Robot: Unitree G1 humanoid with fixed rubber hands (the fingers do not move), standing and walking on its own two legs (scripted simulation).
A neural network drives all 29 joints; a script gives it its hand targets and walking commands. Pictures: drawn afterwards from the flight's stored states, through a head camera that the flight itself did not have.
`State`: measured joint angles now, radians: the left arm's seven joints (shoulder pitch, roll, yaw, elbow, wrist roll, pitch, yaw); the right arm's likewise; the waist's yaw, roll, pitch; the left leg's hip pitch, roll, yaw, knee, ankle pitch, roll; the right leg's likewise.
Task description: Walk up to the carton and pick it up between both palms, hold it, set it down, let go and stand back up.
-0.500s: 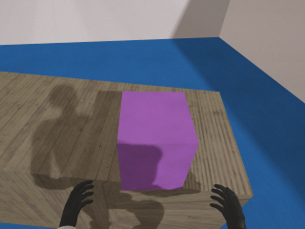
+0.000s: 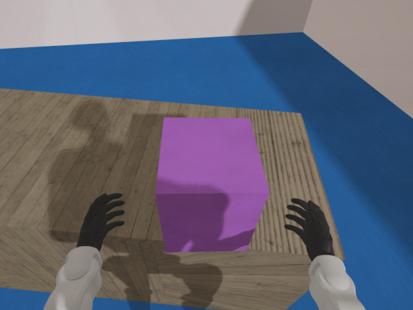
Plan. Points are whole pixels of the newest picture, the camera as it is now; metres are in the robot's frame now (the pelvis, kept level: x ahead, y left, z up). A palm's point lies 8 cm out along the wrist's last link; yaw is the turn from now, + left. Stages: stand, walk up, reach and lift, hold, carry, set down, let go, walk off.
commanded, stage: reach and lift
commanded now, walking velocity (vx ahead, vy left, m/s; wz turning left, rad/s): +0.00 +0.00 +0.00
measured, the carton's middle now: (206, 186) +0.38 +0.03 -0.01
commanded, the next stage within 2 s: none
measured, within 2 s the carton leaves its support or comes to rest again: neither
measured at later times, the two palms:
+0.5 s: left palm (94, 191) +0.28 +0.23 +0.10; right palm (320, 200) +0.30 -0.18 +0.09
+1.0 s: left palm (94, 147) +0.33 +0.24 +0.15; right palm (317, 157) +0.36 -0.18 +0.14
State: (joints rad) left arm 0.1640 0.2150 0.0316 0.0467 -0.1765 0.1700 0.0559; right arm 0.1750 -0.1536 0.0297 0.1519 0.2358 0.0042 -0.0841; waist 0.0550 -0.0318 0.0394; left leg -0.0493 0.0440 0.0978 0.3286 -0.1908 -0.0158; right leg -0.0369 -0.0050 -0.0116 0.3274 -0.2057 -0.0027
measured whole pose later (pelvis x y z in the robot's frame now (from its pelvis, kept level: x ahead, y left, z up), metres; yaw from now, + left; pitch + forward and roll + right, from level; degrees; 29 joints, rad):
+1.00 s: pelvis -0.02 -0.01 +0.00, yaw +1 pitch +1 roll +0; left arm -0.52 0.34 0.17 0.09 -0.23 0.71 0.06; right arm -0.53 -0.30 0.01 0.28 0.41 0.43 -0.16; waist 0.02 -0.04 0.02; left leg -0.24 0.06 0.07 0.37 -0.15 -0.02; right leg -0.22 0.01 -0.03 0.36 -0.17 -0.02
